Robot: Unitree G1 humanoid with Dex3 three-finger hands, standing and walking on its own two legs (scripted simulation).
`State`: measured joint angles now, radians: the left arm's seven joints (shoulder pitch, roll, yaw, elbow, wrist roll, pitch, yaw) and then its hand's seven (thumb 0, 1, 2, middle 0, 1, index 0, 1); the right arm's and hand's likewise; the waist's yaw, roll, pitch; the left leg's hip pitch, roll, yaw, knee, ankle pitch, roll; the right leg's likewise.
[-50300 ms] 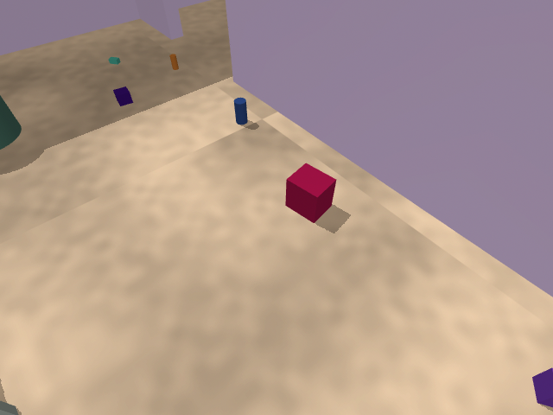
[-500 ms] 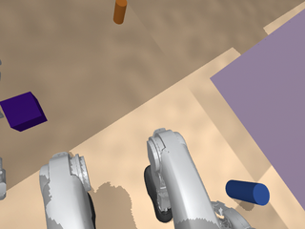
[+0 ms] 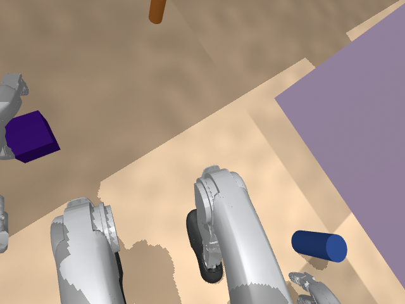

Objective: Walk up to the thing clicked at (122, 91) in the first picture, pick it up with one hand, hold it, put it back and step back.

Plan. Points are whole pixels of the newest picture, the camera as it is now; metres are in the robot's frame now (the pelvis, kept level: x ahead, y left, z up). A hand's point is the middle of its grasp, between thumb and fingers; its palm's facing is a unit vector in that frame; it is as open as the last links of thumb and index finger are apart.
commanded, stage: home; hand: left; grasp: from above
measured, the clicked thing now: (31, 137) +0.51 +0.27 -0.31
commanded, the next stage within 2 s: none
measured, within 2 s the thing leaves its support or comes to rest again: neither
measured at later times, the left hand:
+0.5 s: hand out of the picture +0.44 +0.27 -0.05, palm faces -0.37 -0.31 -0.87, open 11.2 cm
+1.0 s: hand out of the picture +0.29 +0.21 +0.15, palm faces -0.05 -0.89 -0.44, open 7.4 cm
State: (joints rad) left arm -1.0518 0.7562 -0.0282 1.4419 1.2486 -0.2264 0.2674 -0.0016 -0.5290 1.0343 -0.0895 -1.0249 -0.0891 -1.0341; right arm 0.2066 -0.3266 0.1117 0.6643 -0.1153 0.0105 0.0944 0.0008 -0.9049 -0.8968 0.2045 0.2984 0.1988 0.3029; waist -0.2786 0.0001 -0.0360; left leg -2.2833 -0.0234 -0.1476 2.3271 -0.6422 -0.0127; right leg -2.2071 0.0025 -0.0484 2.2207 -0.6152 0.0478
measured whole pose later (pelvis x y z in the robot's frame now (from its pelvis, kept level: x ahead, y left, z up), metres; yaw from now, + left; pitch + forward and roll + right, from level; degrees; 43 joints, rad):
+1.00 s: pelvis +0.04 +0.00 +0.25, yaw +6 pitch +24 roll -4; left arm 0.05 0.31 -0.02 0.23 0.18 0.27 0.09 0.01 0.89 0.89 -0.21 -0.30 -0.21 -0.30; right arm 0.09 -0.21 0.02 0.55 0.04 -0.07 -0.06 0.01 -0.90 -0.89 0.21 0.30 0.20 0.30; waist -0.06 0.03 -0.19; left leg -1.35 0.02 -0.09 1.54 -0.60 -0.02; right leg -1.31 -0.01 -0.04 1.47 -0.58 0.03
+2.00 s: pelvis +0.10 +0.00 +0.36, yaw +8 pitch +10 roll -3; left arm 0.50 0.22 0.03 -0.14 -0.05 0.45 0.02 0.01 0.88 0.88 -0.19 -0.29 -0.20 -0.29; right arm 0.29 -0.22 0.03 0.53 0.01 -0.22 -0.17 0.01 -0.90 -0.89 0.21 0.30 0.20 0.30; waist -0.03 0.05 -0.16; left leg -0.69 0.03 -0.07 1.02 -0.51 -0.01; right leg -0.65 -0.02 -0.04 0.94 -0.48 0.03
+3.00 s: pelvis +0.10 +0.00 +0.36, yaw +8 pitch +10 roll -3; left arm 0.50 0.23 0.02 -0.15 -0.05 0.46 0.02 0.01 0.89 0.88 -0.20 -0.29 -0.20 -0.29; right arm 0.29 -0.22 0.03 0.53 0.01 -0.22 -0.17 0.01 -0.90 -0.89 0.21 0.30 0.20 0.30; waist -0.03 0.05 -0.16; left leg -0.69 0.03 -0.07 1.03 -0.52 -0.01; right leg -0.65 -0.01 -0.04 0.95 -0.48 0.03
